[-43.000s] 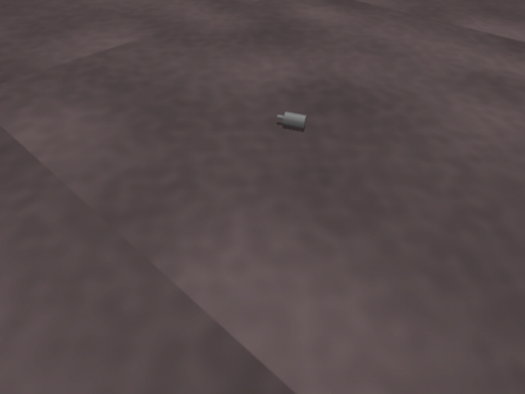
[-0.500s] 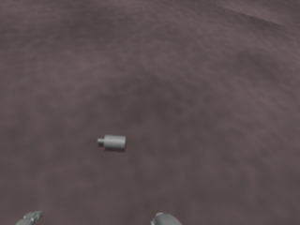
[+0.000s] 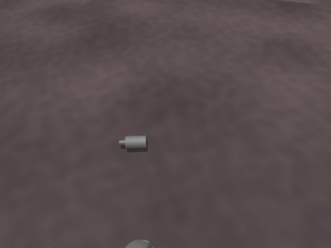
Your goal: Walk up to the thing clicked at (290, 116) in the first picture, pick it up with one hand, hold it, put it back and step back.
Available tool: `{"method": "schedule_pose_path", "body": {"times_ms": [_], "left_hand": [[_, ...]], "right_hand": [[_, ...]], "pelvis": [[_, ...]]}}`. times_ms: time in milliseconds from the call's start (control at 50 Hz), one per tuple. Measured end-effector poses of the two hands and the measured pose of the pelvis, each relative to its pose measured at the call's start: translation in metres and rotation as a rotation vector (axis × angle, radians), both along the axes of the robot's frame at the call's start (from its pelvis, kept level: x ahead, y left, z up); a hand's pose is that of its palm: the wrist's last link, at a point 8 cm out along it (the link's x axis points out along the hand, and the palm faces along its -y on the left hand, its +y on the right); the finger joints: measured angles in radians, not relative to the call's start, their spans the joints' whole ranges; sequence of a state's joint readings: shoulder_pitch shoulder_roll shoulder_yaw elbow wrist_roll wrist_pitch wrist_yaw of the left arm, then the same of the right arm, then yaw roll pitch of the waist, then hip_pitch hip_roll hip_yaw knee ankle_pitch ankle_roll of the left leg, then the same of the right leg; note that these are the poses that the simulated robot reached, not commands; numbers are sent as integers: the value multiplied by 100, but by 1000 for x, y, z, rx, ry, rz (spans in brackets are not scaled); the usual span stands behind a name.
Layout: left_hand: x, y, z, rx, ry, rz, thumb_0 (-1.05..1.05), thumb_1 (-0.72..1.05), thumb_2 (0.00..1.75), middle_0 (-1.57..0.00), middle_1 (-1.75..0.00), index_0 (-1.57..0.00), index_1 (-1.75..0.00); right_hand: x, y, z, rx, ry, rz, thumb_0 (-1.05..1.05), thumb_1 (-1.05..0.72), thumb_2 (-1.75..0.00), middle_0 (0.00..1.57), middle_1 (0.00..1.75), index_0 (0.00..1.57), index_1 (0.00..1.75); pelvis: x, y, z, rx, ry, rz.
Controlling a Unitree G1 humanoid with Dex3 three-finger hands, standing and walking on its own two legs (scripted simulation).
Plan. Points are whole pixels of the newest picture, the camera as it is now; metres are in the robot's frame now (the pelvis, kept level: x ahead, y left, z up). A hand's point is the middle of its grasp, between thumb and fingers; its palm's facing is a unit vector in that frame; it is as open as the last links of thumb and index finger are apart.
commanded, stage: step back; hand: left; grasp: from above
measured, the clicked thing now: (133, 142) +0.87 +0.30 -0.72
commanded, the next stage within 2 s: stand in 1.62 s
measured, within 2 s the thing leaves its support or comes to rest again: neither
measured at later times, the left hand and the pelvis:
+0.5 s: hand out of the picture -0.12 +0.24 -0.16, palm faces +0.02 -0.91 -0.42, open 7.3 cm; pelvis -0.18 -0.03 -0.02, yaw +1 degrees
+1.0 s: hand out of the picture -0.21 +0.26 -0.14, palm faces +0.06 -0.91 -0.41, open 7.4 cm; pelvis -0.24 -0.03 +0.00, yaw +5 degrees
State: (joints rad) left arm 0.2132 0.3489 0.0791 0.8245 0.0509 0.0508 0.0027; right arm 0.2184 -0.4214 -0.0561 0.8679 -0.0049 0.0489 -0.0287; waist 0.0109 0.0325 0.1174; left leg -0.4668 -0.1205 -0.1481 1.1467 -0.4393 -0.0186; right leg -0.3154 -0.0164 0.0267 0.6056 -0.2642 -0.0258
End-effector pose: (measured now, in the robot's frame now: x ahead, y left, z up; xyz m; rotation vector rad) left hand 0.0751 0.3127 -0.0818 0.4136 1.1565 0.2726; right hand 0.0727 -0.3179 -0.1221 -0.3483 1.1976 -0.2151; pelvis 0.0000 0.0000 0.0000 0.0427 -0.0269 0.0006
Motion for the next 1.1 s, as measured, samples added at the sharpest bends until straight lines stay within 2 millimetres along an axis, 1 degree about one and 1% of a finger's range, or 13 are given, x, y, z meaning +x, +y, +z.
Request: {"method": "schedule_pose_path", "body": {"times_ms": [120, 200, 280, 360, 420, 480, 520, 580, 640, 800, 900, 1000, 1100], "left_hand": [[-8, 2, -9, 1, -115, -11, 1, 90, 90, -20, -30, -21, -30], [-32, 4, -28, -40, -138, 2, 1, 91, 90, -20, -30, -21, -30], [-71, -6, -30, -85, -87, 29, 1, 91, 90, -20, -30, -21, -30], [-114, -12, -30, -96, -55, 50, 1, 91, 90, -20, -30, -21, -30], [-149, -17, -32, -76, -22, 51, 1, 91, 90, -20, -30, -21, -30], [-186, -24, -37, -41, 14, 40, 1, 91, 90, -20, -30, -21, -30], [-212, -33, -35, -32, 43, 46, 1, 91, 90, -20, -30, -21, -30], [-247, -40, -26, -26, 67, 59, 1, 91, 90, -20, -30, -21, -30], [-270, -39, -16, -9, 78, 81, 1, 91, 89, -20, -30, -21, -30], [-297, -13, -13, 12, 3, 110, 1, 90, 90, -20, -30, -21, -30], [-308, -5, -19, -15, 41, 113, 1, 91, 90, -20, -30, -21, -30], [-296, -11, -18, -42, 31, 83, 1, 91, 90, -20, -30, -21, -30], [-274, -27, -22, -35, 6, 62, 1, 91, 90, -20, -30, -21, -30]], "right_hand": [[-58, 4, -7, -20, 106, 50, 1, -90, -90, 20, 30, 20, 30], [-86, 13, -5, -31, 104, 68, 1, -90, -90, 20, 30, 20, 30], [-103, 12, 10, -37, 60, 84, 1, -90, -90, 20, 30, 21, 30], [-103, 3, 23, -53, -7, 100, 1, -90, -90, 21, 30, 21, 30], [-99, -6, 24, -55, -71, 119, 1, -90, -90, 21, 30, 21, 30], [-101, -19, 14, -39, -134, 124, 1, -90, -90, 20, 30, 21, 30], [-110, -25, 8, -25, -148, 109, 1, -90, -90, 20, 30, 21, 30], [-133, -25, 7, 7, -126, 85, 1, -90, -90, 20, 30, 20, 30], [-159, -27, 6, 31, -99, 71, 1, -90, -90, 20, 30, 20, 30], [-224, -19, -9, 22, 48, 111, 1, -90, -90, 20, 30, 20, 30], [-250, -6, 1, 37, 34, 82, 1, -90, -90, 20, 30, 20, 30], [-262, -14, 11, 25, 33, 56, 1, -90, -90, 20, 30, 21, 30], [-254, -40, 2, 10, 35, 31, 1, -90, -90, 21, 30, 21, 30]], "pelvis": [[-46, -2, -10, -24, -1, 73], [-80, 0, -17, 12, -32, 78], [-103, -2, -8, -46, -36, 90], [-127, -11, -2, -58, -11, 62], [-150, -20, -6, -53, -2, 40], [-174, -31, -16, -45, -5, 8], [-190, -35, -16, -95, -35, 23], [-202, -41, -10, -51, -27, 2], [-213, -42, -4, -22, -20, 13], [-243, -30, -10, -34, -9, 102], [-248, -24, -4, -15, -22, 88], [-244, -31, 2, -25, -25, 80], [-232, -45, -7, -27, -32, 64]]}}
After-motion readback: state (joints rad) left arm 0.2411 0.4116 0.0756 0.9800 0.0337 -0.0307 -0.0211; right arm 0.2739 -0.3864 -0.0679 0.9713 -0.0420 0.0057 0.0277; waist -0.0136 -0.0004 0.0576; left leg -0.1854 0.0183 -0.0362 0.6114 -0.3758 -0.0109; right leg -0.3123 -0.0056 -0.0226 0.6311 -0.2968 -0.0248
